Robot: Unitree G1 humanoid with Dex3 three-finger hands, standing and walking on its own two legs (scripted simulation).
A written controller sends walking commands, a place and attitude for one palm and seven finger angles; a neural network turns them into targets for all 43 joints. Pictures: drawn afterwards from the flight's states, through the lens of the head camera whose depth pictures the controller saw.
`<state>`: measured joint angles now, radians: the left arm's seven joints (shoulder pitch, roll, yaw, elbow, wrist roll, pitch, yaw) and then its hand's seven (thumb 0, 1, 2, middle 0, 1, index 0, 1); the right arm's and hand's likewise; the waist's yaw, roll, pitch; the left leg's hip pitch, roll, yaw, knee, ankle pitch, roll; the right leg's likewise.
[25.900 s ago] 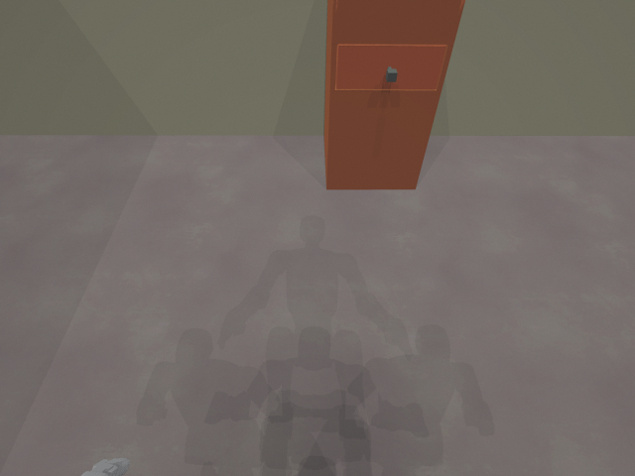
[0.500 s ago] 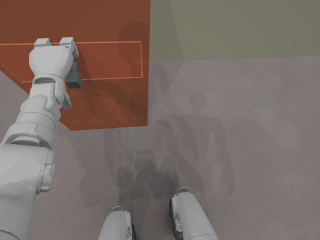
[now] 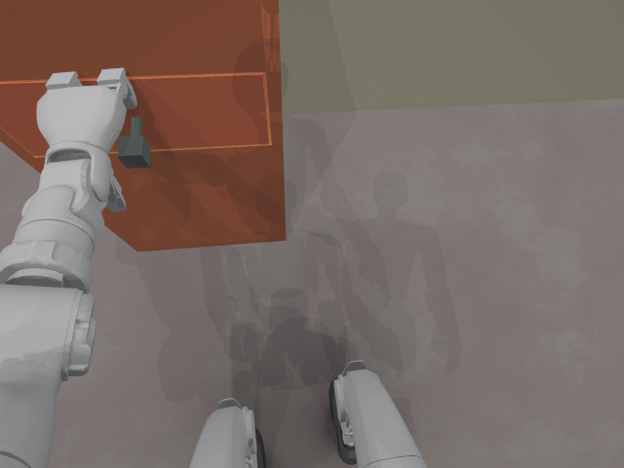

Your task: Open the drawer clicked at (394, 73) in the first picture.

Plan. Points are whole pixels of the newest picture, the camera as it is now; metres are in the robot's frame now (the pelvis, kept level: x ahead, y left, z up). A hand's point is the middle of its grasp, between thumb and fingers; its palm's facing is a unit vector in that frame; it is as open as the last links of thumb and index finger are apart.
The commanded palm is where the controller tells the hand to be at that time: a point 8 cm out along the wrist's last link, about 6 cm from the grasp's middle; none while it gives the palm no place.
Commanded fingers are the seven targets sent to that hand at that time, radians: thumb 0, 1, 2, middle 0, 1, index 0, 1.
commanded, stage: re-aim the fingers above the handle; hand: left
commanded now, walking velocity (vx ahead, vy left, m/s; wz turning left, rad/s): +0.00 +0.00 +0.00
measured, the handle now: (135, 141) +0.59 +0.19 -0.07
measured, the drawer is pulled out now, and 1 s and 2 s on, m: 0.00 0.00 0.00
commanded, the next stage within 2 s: lower the fingers behind the handle in 0.94 s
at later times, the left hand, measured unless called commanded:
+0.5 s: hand (107, 146) +0.54 +0.20 -0.01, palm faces -0.09 +0.00 -1.00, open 13.8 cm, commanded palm +0.53 +0.20 +0.04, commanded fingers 0.00 -0.50 0.30 -0.30 -1.20 -0.30 -1.20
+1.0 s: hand (106, 146) +0.54 +0.20 -0.01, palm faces -0.07 -0.02 -1.00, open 13.8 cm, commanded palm +0.52 +0.20 +0.04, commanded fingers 0.00 -0.50 0.30 -0.30 -1.20 -0.30 -1.20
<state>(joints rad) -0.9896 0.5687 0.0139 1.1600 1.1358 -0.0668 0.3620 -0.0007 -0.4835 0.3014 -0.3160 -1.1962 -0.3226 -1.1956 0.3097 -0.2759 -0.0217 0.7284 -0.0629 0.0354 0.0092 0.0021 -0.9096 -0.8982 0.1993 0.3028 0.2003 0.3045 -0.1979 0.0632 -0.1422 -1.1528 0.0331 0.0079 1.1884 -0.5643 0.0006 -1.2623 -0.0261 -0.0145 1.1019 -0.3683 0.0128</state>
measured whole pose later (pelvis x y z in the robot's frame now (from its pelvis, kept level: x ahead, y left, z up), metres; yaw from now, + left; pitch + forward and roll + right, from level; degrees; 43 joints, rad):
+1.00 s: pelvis +0.00 +0.00 +0.00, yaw +0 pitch +30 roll -1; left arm -0.98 0.54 0.00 1.16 1.13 -0.09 0.38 0.00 -0.48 0.30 -0.32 -1.20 -0.32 -1.20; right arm 0.31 -0.27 -0.03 0.75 -0.07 0.03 0.01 0.00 -0.91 -0.90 0.20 0.30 0.20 0.30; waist -0.19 0.06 -0.15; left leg -1.14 0.03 0.00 1.18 -0.57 0.00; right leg -1.24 -0.03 -0.02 1.09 -0.37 0.02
